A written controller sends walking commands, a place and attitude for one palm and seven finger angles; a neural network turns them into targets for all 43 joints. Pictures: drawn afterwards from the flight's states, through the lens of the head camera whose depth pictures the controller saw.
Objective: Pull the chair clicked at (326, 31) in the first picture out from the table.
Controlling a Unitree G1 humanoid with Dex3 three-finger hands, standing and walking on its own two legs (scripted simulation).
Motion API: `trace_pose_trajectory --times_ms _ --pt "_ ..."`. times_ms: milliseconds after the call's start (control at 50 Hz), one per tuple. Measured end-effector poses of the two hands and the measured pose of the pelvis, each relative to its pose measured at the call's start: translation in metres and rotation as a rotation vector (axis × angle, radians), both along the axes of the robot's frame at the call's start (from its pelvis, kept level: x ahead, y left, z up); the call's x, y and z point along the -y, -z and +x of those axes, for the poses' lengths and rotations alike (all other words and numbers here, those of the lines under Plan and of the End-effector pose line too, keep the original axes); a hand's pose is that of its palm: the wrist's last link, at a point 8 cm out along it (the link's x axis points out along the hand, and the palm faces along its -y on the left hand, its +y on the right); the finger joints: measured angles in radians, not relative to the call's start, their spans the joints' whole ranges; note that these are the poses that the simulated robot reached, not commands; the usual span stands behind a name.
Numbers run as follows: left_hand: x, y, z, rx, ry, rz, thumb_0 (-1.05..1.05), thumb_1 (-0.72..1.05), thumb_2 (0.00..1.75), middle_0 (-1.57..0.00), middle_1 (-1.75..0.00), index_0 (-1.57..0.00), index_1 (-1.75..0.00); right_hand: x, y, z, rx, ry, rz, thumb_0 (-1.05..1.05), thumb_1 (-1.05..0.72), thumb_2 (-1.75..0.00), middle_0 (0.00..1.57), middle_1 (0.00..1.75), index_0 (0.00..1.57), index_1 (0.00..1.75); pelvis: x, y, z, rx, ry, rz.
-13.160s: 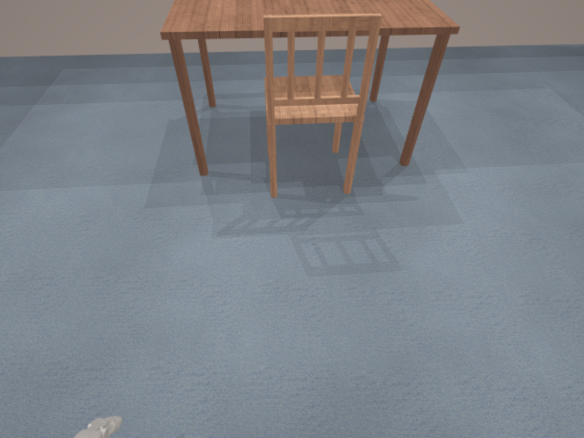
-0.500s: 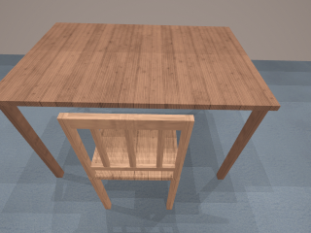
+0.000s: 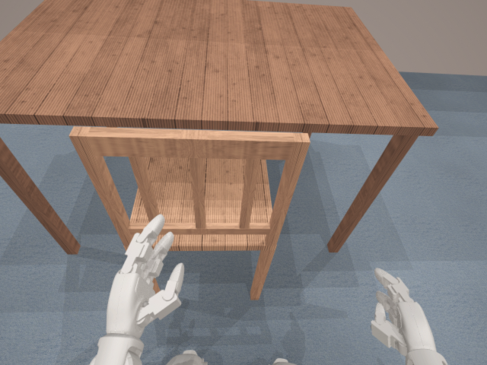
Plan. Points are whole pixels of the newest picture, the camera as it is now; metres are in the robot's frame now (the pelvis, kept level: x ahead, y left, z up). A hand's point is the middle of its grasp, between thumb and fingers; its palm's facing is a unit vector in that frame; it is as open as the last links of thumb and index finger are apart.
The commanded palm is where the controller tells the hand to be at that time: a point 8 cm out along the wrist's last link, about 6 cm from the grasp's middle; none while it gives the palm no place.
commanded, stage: raise the hand toward the chair's back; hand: left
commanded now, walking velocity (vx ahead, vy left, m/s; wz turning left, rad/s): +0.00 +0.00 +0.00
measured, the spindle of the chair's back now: (198, 195) +0.46 +0.12 -0.04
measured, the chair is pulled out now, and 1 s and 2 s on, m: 0.00 0.00 0.00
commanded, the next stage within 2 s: aim the fingers beside a spindle in 1.72 s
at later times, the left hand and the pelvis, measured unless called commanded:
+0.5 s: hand (146, 305) +0.21 +0.16 +0.00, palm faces +0.11 -0.99 +0.02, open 13.2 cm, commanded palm +0.18 +0.23 +0.01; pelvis -0.01 +0.00 -0.03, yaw +1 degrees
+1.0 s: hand (112, 281) +0.24 +0.21 +0.03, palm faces +0.15 -0.99 -0.07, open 16.7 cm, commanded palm +0.20 +0.26 +0.03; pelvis +0.00 +0.01 -0.02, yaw +2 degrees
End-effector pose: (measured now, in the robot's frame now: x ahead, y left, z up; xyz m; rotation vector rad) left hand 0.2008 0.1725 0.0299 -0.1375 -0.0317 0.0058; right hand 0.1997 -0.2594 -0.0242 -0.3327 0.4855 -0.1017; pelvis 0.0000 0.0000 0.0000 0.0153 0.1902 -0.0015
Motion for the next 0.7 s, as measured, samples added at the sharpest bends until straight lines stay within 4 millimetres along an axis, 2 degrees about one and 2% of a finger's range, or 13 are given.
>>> trace_pose_trajectory --times_ms 40,100,160,200,240,280,320,400,440,500,600,640,700 --pt "-0.004 0.023 -0.021 -0.070 -0.027 0.031 0.01 0.63 0.77 -0.18 -0.26 -0.17 -0.25 -0.008 0.004 0.017 0.025 -0.037 0.005 0.01 -0.91 -0.90 0.19 0.30 0.20 0.29 0.001 0.013 -0.003 -0.012 -0.004 0.001" --pt "-0.023 0.050 -0.055 -0.199 -0.106 0.108 0.01 0.55 0.74 -0.17 -0.25 -0.17 -0.24 -0.028 0.017 0.036 0.035 -0.096 0.029 0.01 -0.91 -0.90 0.19 0.30 0.20 0.29 0.002 0.028 -0.007 -0.030 -0.018 -0.008" --pt "-0.048 0.045 -0.077 -0.201 -0.215 0.166 0.01 0.47 0.71 -0.17 -0.24 -0.16 -0.23 -0.052 0.037 0.043 0.024 -0.145 0.070 0.01 -0.91 -0.90 0.19 0.30 0.20 0.29 0.003 0.037 -0.012 -0.040 -0.038 -0.029" --pt "-0.058 0.026 -0.078 -0.107 -0.258 0.185 0.02 0.43 0.69 -0.16 -0.23 -0.15 -0.23 -0.069 0.051 0.040 0.003 -0.174 0.100 0.01 -0.91 -0.90 0.19 0.30 0.20 0.29 0.004 0.041 -0.015 -0.046 -0.050 -0.044" --pt "-0.058 0.006 -0.069 0.015 -0.244 0.186 0.02 0.38 0.67 -0.15 -0.22 -0.14 -0.22 -0.082 0.066 0.032 -0.026 -0.196 0.129 0.01 -0.91 -0.90 0.20 0.30 0.20 0.30 0.003 0.044 -0.019 -0.050 -0.060 -0.057" --pt "-0.049 -0.007 -0.052 0.103 -0.168 0.178 0.01 0.33 0.65 -0.14 -0.21 -0.13 -0.21 -0.091 0.080 0.019 -0.063 -0.197 0.157 0.01 -0.91 -0.89 0.20 0.30 0.20 0.30 0.003 0.046 -0.022 -0.055 -0.065 -0.065" --pt "-0.035 -0.006 -0.032 0.107 -0.055 0.168 0.01 0.29 0.64 -0.13 -0.21 -0.13 -0.20 -0.094 0.090 0.002 -0.108 -0.170 0.182 0.01 -0.91 -0.89 0.20 0.30 0.20 0.30 0.002 0.046 -0.024 -0.064 -0.063 -0.067" --pt "-0.019 0.024 -0.007 -0.114 0.097 0.141 0.01 0.19 0.59 -0.13 -0.19 -0.12 -0.19 -0.081 0.099 -0.032 -0.214 -0.061 0.199 0.01 -0.90 -0.89 0.20 0.30 0.21 0.30 0.001 0.039 -0.022 -0.070 -0.047 -0.053" --pt "-0.023 0.033 -0.006 -0.222 0.061 0.112 0.01 0.15 0.57 -0.13 -0.18 -0.12 -0.18 -0.068 0.095 -0.046 -0.250 0.000 0.187 0.01 -0.90 -0.89 0.20 0.30 0.21 0.30 0.000 0.033 -0.018 -0.066 -0.037 -0.047" --pt "-0.041 0.026 -0.015 -0.252 -0.086 0.107 0.01 0.08 0.54 -0.13 -0.17 -0.12 -0.17 -0.048 0.087 -0.059 -0.277 0.066 0.145 0.01 -0.90 -0.89 0.20 0.30 0.21 0.30 0.000 0.025 -0.010 -0.060 -0.025 -0.043" --pt "-0.069 -0.003 -0.024 -0.072 -0.222 0.205 0.00 -0.04 0.49 -0.11 -0.16 -0.10 -0.15 -0.020 0.081 -0.060 -0.283 0.066 0.056 0.01 -0.90 -0.89 0.20 0.30 0.20 0.30 -0.001 0.025 -0.004 -0.069 -0.034 -0.048" --pt "-0.070 -0.003 -0.020 -0.025 -0.186 0.219 0.00 -0.08 0.47 -0.10 -0.15 -0.09 -0.14 -0.014 0.082 -0.054 -0.271 0.056 0.032 0.01 -0.91 -0.90 0.20 0.30 0.20 0.30 -0.002 0.029 -0.005 -0.075 -0.041 -0.053" --pt "-0.063 0.013 -0.011 -0.056 -0.082 0.195 0.00 -0.16 0.44 -0.09 -0.14 -0.08 -0.13 -0.011 0.081 -0.042 -0.238 0.058 0.021 0.01 -0.91 -0.90 0.20 0.30 0.20 0.30 -0.003 0.033 -0.007 -0.082 -0.042 -0.057"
